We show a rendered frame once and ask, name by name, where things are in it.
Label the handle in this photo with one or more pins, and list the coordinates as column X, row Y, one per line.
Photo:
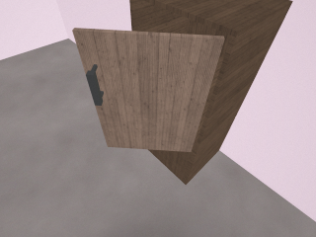
column 93, row 83

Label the cupboard door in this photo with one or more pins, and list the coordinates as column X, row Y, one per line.
column 155, row 84

